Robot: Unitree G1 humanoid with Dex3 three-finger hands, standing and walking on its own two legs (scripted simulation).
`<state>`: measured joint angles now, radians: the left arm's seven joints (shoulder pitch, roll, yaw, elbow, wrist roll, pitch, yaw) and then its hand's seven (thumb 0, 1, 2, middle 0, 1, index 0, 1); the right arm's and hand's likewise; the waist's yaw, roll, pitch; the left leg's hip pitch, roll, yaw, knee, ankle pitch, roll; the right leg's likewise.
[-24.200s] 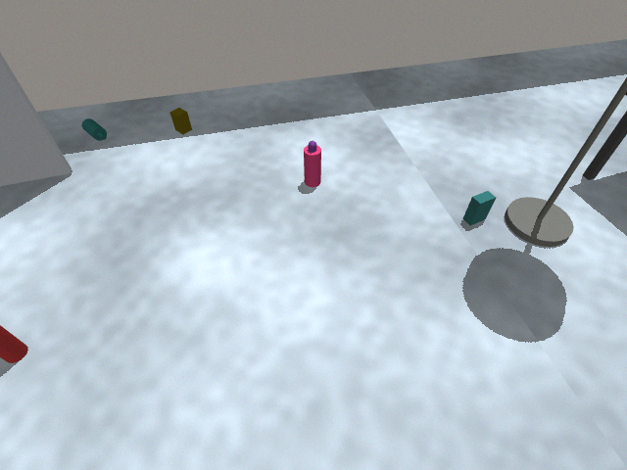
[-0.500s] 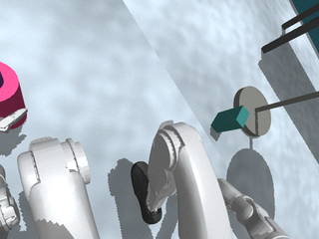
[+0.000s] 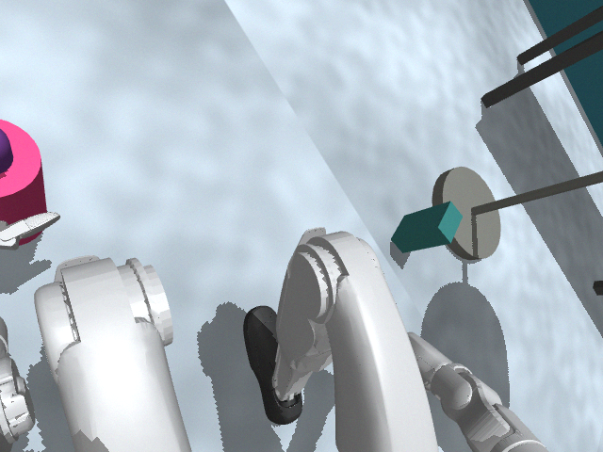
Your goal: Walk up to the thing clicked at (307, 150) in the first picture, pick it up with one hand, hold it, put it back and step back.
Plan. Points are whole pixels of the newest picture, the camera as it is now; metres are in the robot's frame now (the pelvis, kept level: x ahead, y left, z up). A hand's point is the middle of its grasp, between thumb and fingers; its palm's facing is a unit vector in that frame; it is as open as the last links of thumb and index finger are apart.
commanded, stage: open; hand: left
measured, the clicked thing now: out of the picture +0.42 +0.27 -0.16
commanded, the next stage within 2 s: withdraw in 0.12 s
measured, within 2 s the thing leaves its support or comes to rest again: neither
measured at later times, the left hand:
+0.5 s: hand out of the picture +0.42 +0.32 -0.13, palm faces +0.38 -0.93 +0.01, open 17.3 cm
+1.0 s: hand out of the picture +0.34 +0.42 +0.01, palm faces +0.40 -0.83 -0.40, open 17.4 cm
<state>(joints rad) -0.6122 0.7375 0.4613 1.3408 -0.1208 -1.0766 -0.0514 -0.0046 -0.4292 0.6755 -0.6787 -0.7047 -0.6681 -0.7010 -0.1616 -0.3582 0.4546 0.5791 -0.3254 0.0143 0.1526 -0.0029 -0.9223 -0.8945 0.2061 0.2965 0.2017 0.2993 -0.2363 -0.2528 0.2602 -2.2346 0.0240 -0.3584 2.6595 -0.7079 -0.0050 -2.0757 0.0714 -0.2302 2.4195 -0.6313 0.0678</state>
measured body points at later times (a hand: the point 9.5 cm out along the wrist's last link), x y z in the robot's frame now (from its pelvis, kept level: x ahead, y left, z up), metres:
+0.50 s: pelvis +0.00 +0.00 +0.01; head +0.21 +0.19 +0.35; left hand +0.39 +0.37 -0.12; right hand +0.18 -0.24 -0.03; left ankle +0.08 +0.12 -0.25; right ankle +0.14 -0.12 -0.25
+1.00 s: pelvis +0.01 -0.01 +0.08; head +0.19 +0.10 +0.47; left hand +0.31 +0.46 +0.03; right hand +0.19 -0.24 -0.03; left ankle +0.08 +0.12 -0.25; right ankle +0.14 -0.13 -0.25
